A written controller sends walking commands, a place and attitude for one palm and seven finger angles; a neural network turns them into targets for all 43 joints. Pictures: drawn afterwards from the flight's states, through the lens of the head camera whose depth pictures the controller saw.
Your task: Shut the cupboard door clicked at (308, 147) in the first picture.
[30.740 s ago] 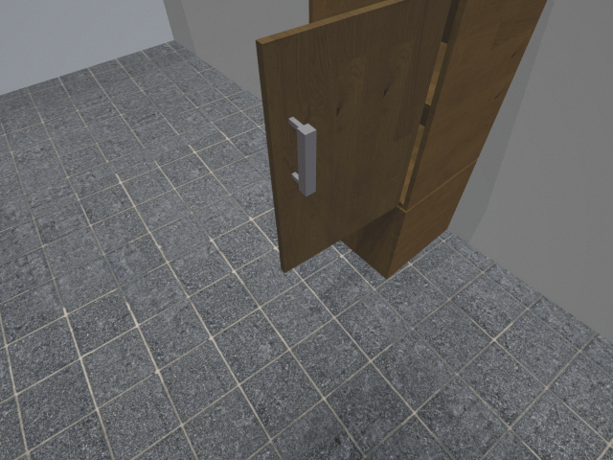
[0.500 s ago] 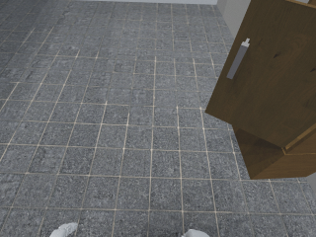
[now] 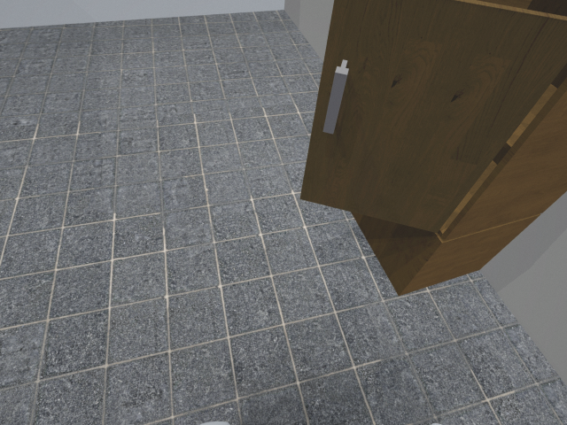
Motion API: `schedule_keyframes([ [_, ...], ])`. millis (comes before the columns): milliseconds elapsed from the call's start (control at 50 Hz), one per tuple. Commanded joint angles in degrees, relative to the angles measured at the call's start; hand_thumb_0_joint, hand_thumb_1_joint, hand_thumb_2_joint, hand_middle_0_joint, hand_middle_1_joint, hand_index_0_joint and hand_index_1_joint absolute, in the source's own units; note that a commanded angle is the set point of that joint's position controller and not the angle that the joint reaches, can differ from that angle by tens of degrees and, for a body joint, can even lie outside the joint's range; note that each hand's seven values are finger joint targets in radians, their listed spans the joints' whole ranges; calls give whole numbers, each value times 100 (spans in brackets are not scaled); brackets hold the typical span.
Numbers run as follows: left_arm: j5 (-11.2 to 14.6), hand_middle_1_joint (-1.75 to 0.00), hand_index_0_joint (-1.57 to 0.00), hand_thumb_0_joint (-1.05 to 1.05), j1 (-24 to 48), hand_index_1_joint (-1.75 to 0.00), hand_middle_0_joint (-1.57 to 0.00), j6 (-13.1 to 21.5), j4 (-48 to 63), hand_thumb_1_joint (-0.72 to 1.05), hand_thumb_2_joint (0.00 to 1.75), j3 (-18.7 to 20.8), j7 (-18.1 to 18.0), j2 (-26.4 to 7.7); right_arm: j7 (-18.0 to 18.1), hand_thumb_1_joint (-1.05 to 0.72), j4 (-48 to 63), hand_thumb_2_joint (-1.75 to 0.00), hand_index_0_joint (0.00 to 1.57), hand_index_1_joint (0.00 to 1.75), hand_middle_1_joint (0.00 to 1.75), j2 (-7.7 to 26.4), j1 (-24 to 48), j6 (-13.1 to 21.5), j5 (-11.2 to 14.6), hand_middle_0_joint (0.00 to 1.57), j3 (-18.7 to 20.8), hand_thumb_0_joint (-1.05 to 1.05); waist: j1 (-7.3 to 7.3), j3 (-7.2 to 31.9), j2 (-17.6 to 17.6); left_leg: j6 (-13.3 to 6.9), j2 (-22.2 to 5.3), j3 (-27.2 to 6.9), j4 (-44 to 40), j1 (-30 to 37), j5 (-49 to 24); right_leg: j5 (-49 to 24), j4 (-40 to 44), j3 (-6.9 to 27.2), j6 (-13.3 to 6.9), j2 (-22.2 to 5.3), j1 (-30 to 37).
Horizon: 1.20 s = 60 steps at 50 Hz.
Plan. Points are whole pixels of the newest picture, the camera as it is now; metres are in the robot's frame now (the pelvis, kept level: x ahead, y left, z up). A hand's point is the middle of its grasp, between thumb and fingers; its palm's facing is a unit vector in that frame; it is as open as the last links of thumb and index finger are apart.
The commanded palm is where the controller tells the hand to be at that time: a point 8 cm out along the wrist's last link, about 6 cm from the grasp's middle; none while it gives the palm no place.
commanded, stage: turn to face it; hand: left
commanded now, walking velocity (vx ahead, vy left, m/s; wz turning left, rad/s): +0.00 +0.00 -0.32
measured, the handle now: (336, 97) +0.73 -0.06 +0.05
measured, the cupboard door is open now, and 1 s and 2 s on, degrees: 56 56 56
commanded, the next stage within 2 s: take the last steps up to it in 0.20 s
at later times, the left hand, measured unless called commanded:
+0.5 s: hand out of the picture +0.10 +0.14 -0.14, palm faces -0.13 -0.97 -0.21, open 7.4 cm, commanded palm none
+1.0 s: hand (244, 342) +0.27 +0.08 -0.15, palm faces -0.26 -0.95 -0.19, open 7.4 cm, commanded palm none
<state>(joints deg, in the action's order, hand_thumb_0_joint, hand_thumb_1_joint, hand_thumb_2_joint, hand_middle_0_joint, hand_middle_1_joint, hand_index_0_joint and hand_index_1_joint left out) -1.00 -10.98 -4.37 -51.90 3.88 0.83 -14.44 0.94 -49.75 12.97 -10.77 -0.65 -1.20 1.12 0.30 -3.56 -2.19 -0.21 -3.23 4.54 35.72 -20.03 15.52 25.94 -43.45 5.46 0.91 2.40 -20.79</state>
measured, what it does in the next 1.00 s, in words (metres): walks ahead: right foot, then left foot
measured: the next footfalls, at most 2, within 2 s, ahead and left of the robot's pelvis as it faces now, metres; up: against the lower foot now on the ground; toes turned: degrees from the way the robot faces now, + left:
right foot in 0.32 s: +0.01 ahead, -0.14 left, +0.00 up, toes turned -10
left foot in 0.66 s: +0.12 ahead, +0.08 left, +0.00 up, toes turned -3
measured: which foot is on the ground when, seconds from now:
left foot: down 0.00-0.32, up 0.34-0.64, down 0.66-1.00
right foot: up 0.00-0.30, down 0.32-0.66, up 0.68-1.00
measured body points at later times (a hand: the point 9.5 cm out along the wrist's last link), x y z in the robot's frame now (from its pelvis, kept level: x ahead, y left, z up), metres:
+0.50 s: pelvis +0.01 -0.03 +0.01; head +0.03 -0.05 +0.46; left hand +0.11 +0.19 -0.13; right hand -0.01 -0.29 -0.14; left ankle +0.02 +0.09 -0.67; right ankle -0.03 -0.13 -0.73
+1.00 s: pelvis +0.14 -0.09 +0.01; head +0.17 -0.10 +0.46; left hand +0.28 +0.13 -0.14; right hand +0.01 -0.28 -0.14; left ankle +0.08 +0.08 -0.73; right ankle +0.17 -0.23 -0.71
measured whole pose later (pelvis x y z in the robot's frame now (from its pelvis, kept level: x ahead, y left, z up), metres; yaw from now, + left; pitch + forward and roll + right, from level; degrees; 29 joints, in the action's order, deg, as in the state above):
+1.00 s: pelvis +0.14 -0.09 +0.01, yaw -14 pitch +1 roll +0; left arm -1.5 -8.4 -0.5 -57.6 3.7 2.6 -12.1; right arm 0.4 -62.3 8.6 -24.1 1.2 -2.0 1.6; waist -2.7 -3.8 0.3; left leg 4.2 -7.4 9.3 23.6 -3.2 20.0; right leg 12.2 -35.5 -4.5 -0.1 -3.4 -23.9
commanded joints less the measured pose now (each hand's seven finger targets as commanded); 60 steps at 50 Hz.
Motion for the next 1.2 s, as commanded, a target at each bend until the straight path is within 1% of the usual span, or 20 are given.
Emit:
schedule_keyframes([
  [0,-19,-30,-20,0,135,-30,-20,161,457,90,90,223,36,-553,154,-90,319,-90,20,30,30,1200,-341,131,-90,20,268,0,-65,376,1390,-781,-1853,-1707,-1967,720,-1515,317,-2432,-209,100,-300,-971],
  [80,7,-30,-20,0,148,-30,-20,111,359,90,90,125,75,-279,163,-90,120,-90,20,30,30,1019,-443,118,-70,20,260,0,-102,681,1219,-750,-1489,-724,-1622,1353,-2423,79,-1494,-582,174,-352,-694],
  [240,-8,-30,-20,0,-88,-30,-20,220,158,90,90,50,8,-228,78,-90,-269,-90,20,30,30,1075,-640,15,-7,20,388,0,-54,707,1198,-471,-1440,-334,-981,819,-2018,-1205,1566,-1007,-42,-198,1108],
  [260,-23,-30,-20,0,-371,-30,-20,253,86,90,90,106,-24,-423,54,-90,-242,-90,20,30,30,970,-534,7,28,20,387,0,97,730,735,-187,-1215,-116,-601,449,-1329,-1692,2233,-598,-162,-488,1620],
  [300,-61,-30,-20,0,-621,-30,-20,329,-34,90,90,204,-99,-1211,17,-90,41,-90,20,30,30,414,-187,-59,54,20,254,0,297,458,-1196,336,-57,307,1324,-1032,1982,-2332,2979,1509,-1216,-2442,1712],
  [340,-61,-30,-20,0,-457,-30,-20,342,-75,90,90,251,-156,-977,39,-90,-21,-90,20,30,30,504,-46,-111,-6,20,282,0,235,267,-1452,279,-111,-280,2543,-1739,1652,-1085,3185,1631,-1442,-2128,1669],
  [400,-31,-30,-20,0,-34,-30,-20,456,-4,90,90,129,-127,-584,-72,-90,-270,-90,20,30,30,506,-282,-26,-59,20,300,0,-86,110,-813,371,-261,-187,2519,-1381,707,-825,3134,538,-1218,-1567,1244],
  [520,-59,-30,-20,0,-421,-30,-20,581,-284,90,90,162,-82,-671,-135,-90,-208,-90,20,30,30,297,-147,114,-60,20,268,0,54,29,-559,334,-160,55,758,-747,707,-397,3223,707,-1345,-1595,1189],
  [580,-8,-30,-20,0,-267,-30,-20,561,-372,90,90,180,-47,-627,-69,-90,-437,-90,20,30,30,279,-851,257,-61,20,231,0,-299,153,-328,279,22,266,-693,753,-107,-198,2601,486,-1073,-1277,590],
  [600,25,-30,-20,0,-263,-30,-20,547,-366,90,90,138,-23,-425,-22,-90,-614,-90,20,30,30,468,-1291,325,-72,20,244,0,-456,308,222,229,-139,11,-1210,1668,-80,-157,1875,250,-853,-946,16],
  [620,56,-30,-20,0,-386,-30,-20,533,-285,90,90,60,30,-44,25,-90,-772,-90,20,30,30,985,-1803,367,-154,20,356,0,-609,384,1662,-186,-1332,-1690,-1785,2397,730,64,448,-352,-511,-270,-1020],
  [640,19,-30,-20,0,-106,-30,-20,553,-66,90,90,2,58,-12,92,-90,-780,-90,20,30,30,1385,-2276,333,-171,20,426,0,-788,332,2027,-752,-2458,-3200,-2457,2423,1382,711,-897,-781,-341,-35,-1681],
  [660,-72,-30,-20,0,202,-30,-20,506,-14,90,90,60,68,-199,126,-90,-803,-90,20,30,30,1351,-2189,323,-170,20,413,0,-762,166,1570,-881,-2578,-3273,-2674,2028,1617,536,-1793,-388,-343,-291,-1926],
  [800,-43,-30,-20,0,107,-30,-20,448,-302,90,90,0,181,140,100,-90,-789,-90,20,30,30,635,-1443,444,-90,20,214,0,-220,-38,1107,-578,-1446,-395,-2480,1417,-1122,-1085,-937,-734,-78,-691,-1166],
  [920,-38,-30,-20,0,285,-30,-20,488,-297,90,90,-12,172,120,28,-90,-915,-90,20,30,30,704,-1335,320,-95,20,318,0,-186,-139,1159,-590,-1393,-132,-2201,1020,-555,-1364,647,-1214,-101,-465,-27],
  [960,-46,-30,-20,0,-338,-30,-20,552,-502,90,90,58,130,-92,1,-90,-969,-90,20,30,30,607,-1243,279,-69,20,302,0,132,70,787,-337,-1094,80,-1438,688,-604,-1596,1393,-1307,-179,-261,1141],
  [980,-52,-30,-20,0,-980,-30,-20,626,-713,90,90,122,91,-346,-36,-90,-981,-90,20,30,30,503,-1218,289,-14,20,288,0,434,405,264,-164,-765,383,-454,237,-643,-1416,1729,-897,-331,-528,2122],
  [1020,-3,-30,-20,0,-1898,-30,-20,699,-970,90,90,283,-45,-1165,-63,-90,-637,-90,20,30,30,69,-986,289,76,20,179,0,722,805,-1406,45,110,309,2365,-1368,2269,-978,3077,1928,-1283,-2578,2940],
  [1080,4,-30,-20,0,-723,-30,-20,696,-705,90,90,103,-160,-432,-14,-90,-766,-90,20,30,30,140,-751,259,16,20,241,0,195,252,-780,46,-424,-430,3108,-1493,1111,-1653,3072,1002,-1361,-2210,1739],
  [1180,-42,-30,-20,0,-501,-30,-20,802,-728,90,90,-23,-176,-72,-68,-90,-892,-90,20,30,30,-316,-991,182,-24,20,101,0,-165,564,-457,224,-199,38,1220,-493,559,-3875,2751,-353,-1189,-1642,1317],
])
